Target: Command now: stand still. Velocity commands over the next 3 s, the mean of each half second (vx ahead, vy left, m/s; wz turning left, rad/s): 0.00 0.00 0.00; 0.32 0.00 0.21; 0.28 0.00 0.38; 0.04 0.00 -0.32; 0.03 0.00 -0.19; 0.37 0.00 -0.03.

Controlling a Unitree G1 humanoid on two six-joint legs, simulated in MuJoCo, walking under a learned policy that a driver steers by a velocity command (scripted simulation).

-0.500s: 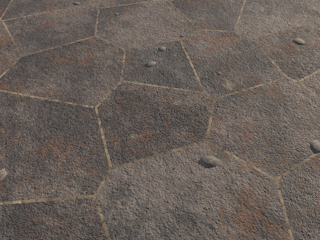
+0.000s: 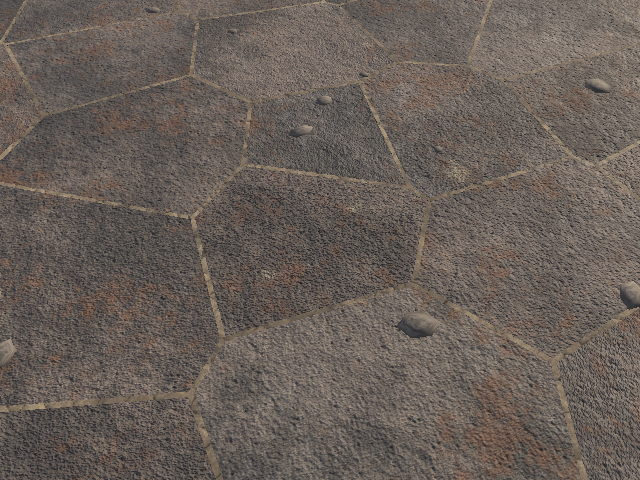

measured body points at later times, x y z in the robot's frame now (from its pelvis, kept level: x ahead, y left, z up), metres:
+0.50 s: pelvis +0.00 +0.00 +0.00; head +0.01 +0.00 +0.45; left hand +0.03 +0.25 -0.16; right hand -0.02 -0.23 -0.16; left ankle -0.04 +0.12 -0.74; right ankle +0.03 -0.13 -0.74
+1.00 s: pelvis +0.15 -0.03 +0.00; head +0.17 -0.03 +0.45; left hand +0.04 +0.19 -0.15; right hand +0.31 -0.26 -0.13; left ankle +0.25 +0.15 -0.67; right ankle +0.04 -0.13 -0.74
